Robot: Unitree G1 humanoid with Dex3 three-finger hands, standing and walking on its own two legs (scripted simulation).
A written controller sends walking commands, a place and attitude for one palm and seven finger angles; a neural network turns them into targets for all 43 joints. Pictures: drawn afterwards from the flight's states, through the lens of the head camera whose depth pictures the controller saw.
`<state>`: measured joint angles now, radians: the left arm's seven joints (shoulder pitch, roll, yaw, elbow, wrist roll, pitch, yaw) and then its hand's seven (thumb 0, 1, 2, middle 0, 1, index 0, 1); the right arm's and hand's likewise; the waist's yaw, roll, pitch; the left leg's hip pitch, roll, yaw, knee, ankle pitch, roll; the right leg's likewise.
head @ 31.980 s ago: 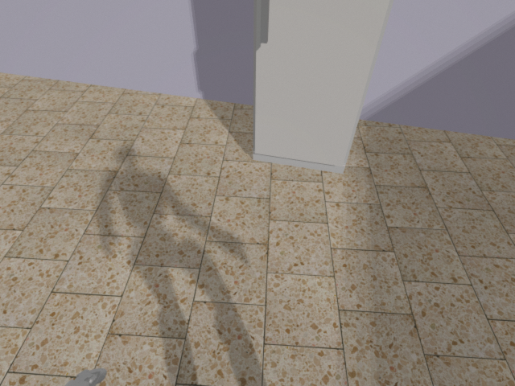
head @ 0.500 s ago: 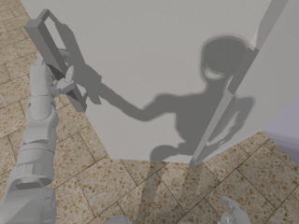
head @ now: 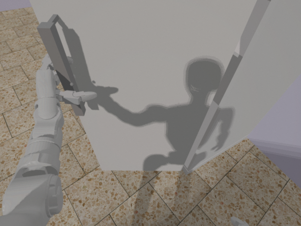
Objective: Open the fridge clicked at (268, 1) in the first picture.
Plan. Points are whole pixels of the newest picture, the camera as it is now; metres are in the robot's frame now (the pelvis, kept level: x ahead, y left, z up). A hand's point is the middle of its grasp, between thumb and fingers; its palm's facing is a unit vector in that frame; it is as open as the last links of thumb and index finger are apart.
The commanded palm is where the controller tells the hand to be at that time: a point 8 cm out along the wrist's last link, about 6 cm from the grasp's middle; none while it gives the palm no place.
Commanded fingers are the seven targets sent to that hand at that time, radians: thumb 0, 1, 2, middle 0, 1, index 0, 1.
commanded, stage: loosen the grip on the handle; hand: left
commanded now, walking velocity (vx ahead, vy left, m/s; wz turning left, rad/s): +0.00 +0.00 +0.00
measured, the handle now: (69, 73) +0.49 +0.24 +0.14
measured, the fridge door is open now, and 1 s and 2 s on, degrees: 60 60 60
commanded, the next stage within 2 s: slip the hand off the handle in 0.22 s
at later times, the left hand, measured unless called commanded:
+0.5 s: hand (64, 85) +0.45 +0.24 +0.12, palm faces +0.34 -0.93 -0.17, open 14.5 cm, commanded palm +0.41 +0.29 +0.13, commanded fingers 0.00 -0.55 0.20 -0.25 -1.15 -0.25 -1.15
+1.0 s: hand (44, 88) +0.44 +0.29 +0.13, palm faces +0.33 -0.93 -0.18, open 14.7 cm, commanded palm +0.38 +0.32 +0.13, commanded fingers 0.00 -0.55 0.20 -0.25 -1.15 -0.25 -1.15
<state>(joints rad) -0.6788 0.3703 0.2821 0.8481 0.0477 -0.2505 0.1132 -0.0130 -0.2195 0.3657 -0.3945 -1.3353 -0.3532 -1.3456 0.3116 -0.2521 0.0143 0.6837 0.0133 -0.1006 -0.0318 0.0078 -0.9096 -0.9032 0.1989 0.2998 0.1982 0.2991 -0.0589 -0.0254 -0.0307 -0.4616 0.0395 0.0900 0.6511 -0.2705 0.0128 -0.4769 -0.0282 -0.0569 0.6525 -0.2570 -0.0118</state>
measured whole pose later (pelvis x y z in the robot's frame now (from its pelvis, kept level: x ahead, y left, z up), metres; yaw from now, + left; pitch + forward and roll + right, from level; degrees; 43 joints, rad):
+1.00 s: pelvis +0.05 +0.01 +0.00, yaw +0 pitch +8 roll -1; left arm -0.45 0.43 0.39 0.65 -0.07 -0.27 -0.07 -0.02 -0.55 0.20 -0.25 -1.15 -0.25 -1.15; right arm 0.32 -0.25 0.01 0.65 0.02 -0.05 -0.05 0.01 -0.91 -0.90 0.20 0.30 0.20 0.30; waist -0.01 0.02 -0.08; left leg -0.47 0.04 0.07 0.68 -0.35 0.02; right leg -0.46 -0.02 -0.07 0.64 -0.32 0.00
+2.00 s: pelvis +0.04 +0.00 +0.01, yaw +1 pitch +0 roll +0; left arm 0.01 0.31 0.36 0.08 -0.30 0.06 -0.13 -0.02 -0.55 0.20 -0.25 -1.15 -0.25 -1.15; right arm 0.25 -0.25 0.05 0.64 0.05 -0.22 -0.12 0.01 -0.91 -0.90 0.20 0.30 0.20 0.30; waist 0.05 0.04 -0.07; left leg -0.27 0.03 0.06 0.57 -0.29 0.00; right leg -0.28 -0.02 -0.08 0.56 -0.29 -0.01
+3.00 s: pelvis +0.05 +0.01 +0.02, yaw +2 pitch -5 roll +0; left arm 0.42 0.34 0.35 -0.35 -0.07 -0.07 0.09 0.01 0.71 0.82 -0.21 -0.40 -0.21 -0.41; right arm 0.21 -0.23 0.03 0.65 -0.02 -0.14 -0.08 0.01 -0.91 -0.90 0.20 0.30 0.20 0.30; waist 0.09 0.05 0.01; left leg -0.06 0.01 0.06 0.41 -0.25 0.02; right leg -0.06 -0.03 -0.08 0.39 -0.23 0.01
